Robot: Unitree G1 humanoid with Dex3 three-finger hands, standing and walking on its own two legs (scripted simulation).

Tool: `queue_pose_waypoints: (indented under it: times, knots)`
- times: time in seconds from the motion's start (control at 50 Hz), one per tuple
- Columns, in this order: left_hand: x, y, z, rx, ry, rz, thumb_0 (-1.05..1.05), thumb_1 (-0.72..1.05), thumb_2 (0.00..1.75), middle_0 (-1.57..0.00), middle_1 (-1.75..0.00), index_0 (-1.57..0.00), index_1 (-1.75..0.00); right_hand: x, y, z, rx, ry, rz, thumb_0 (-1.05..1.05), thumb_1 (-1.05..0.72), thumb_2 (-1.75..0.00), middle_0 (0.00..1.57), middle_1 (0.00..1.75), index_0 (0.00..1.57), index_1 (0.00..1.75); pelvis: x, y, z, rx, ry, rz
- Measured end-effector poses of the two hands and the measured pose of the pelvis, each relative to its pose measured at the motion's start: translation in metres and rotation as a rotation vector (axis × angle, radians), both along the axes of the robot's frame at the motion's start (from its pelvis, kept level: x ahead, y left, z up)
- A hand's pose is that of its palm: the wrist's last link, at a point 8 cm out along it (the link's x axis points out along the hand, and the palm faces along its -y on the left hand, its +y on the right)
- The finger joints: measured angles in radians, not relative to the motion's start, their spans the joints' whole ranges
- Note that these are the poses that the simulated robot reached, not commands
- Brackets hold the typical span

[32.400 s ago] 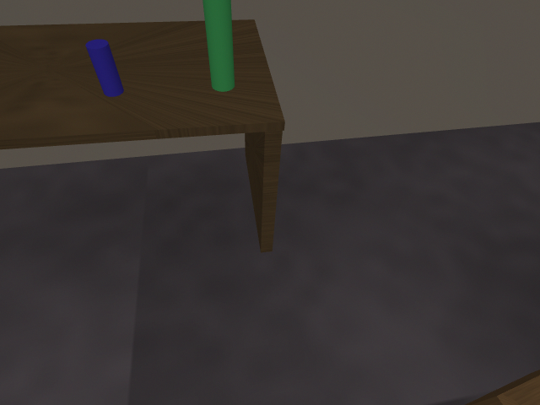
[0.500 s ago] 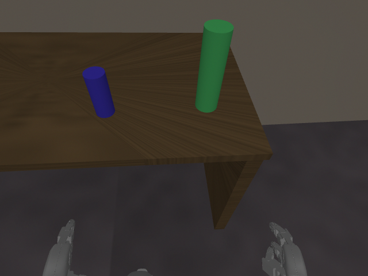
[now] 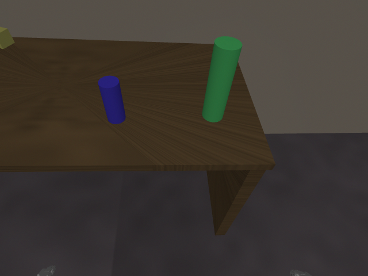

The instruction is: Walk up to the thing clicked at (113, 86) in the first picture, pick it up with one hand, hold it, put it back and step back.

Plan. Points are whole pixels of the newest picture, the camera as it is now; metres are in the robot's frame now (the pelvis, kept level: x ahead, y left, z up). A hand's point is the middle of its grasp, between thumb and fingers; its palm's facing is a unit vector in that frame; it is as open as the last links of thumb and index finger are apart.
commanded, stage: stand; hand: left
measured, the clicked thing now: (113, 101) +0.57 +0.21 +0.02
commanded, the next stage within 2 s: none
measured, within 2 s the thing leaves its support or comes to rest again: neither
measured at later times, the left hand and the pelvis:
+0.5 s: hand out of the picture +0.03 +0.26 -0.13, palm faces -0.01 -0.94 -0.35, open 7.6 cm; pelvis -0.01 +0.01 +0.03, yaw +0 degrees
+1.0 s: hand out of the picture +0.05 +0.25 -0.13, palm faces -0.02 -0.94 -0.34, open 7.4 cm; pelvis -0.01 +0.00 +0.03, yaw +0 degrees
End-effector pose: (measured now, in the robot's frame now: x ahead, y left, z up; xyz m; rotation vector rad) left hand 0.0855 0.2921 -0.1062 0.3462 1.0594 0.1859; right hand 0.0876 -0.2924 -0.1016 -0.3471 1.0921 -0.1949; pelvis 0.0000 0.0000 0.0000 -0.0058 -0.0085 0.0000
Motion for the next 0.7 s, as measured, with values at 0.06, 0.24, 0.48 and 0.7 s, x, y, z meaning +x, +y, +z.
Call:
queue_pose_waypoints:
  times: [0.06, 0.24, 0.48, 0.7]
  knots:
    - [-0.015, 0.004, 0.000, -0.001, 0.054, 0.025, 0.00, -0.26, 0.32, -0.15, -0.20, -0.14, -0.20, -0.010, 0.002, 0.001, 0.006, 0.043, -0.013, 0.01, -0.90, -0.90, 0.20, 0.30, 0.21, 0.30, -0.001, 0.002, 0.007, -0.002, -0.013, 0.000]
    - [-0.047, 0.003, 0.005, -0.020, 0.162, 0.064, 0.00, 0.35, 0.75, -0.19, -0.28, -0.19, -0.28, -0.027, 0.016, 0.003, 0.050, 0.103, -0.033, 0.01, -0.91, -0.90, 0.20, 0.30, 0.21, 0.30, -0.006, 0.005, 0.022, 0.001, -0.048, 0.002]
    - [-0.058, 0.007, 0.010, -0.016, 0.192, 0.080, 0.01, 0.84, 0.89, -0.20, -0.30, -0.20, -0.30, -0.041, 0.015, 0.004, 0.058, 0.134, -0.058, 0.01, -0.91, -0.90, 0.20, 0.30, 0.21, 0.30, -0.014, 0.006, 0.028, 0.002, -0.060, 0.007]
    - [-0.055, 0.009, 0.011, -0.016, 0.197, 0.081, 0.01, 0.90, 0.90, -0.20, -0.30, -0.20, -0.30, -0.050, 0.007, 0.006, 0.040, 0.159, -0.077, 0.01, -0.91, -0.90, 0.20, 0.30, 0.21, 0.30, -0.014, 0.006, 0.029, 0.002, -0.058, 0.005]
